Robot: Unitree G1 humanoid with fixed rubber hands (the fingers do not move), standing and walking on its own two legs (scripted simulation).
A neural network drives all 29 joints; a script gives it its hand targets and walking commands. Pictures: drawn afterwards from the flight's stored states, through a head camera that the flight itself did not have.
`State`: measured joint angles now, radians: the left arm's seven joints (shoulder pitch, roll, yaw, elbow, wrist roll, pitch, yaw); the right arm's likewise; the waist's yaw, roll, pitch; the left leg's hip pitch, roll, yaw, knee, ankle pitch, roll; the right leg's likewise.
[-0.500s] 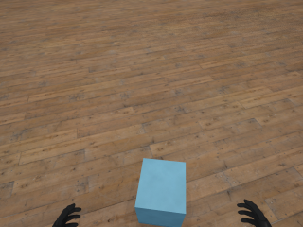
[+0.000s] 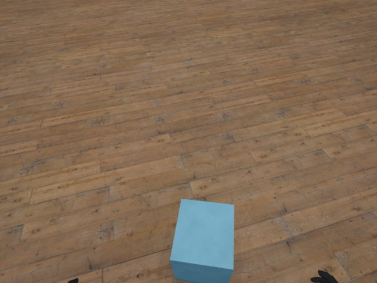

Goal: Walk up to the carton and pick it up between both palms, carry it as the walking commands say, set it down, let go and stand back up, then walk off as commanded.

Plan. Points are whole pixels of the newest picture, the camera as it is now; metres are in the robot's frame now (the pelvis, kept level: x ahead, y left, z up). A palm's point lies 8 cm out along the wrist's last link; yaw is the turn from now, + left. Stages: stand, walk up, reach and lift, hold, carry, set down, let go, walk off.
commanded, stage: stand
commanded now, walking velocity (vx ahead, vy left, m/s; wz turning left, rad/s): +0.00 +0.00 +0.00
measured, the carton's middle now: (203, 243) +0.45 -0.03 -0.63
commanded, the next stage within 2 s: walk off in 1.24 s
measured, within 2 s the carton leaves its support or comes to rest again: neither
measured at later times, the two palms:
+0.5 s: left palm out of the picture +0.09 +0.30 -0.09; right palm out of the picture +0.09 -0.31 -0.11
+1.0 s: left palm out of the picture +0.08 +0.31 -0.09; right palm out of the picture +0.07 -0.31 -0.11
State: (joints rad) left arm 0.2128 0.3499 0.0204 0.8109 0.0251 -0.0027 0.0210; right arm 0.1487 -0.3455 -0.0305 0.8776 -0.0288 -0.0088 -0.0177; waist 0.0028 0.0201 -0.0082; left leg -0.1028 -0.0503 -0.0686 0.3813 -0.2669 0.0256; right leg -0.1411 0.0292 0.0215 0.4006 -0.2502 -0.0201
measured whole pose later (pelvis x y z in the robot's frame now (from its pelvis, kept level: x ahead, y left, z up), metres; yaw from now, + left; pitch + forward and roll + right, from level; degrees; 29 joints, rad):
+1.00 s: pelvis -0.02 +0.00 +0.00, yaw +0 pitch -2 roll +0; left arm 0.13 0.38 -0.01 1.00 0.01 -0.01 0.01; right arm 0.13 -0.38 -0.01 1.04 -0.01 -0.02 -0.02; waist 0.01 0.02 0.02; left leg -0.07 -0.05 -0.06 0.31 -0.21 0.02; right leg -0.11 0.03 0.02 0.34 -0.19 -0.02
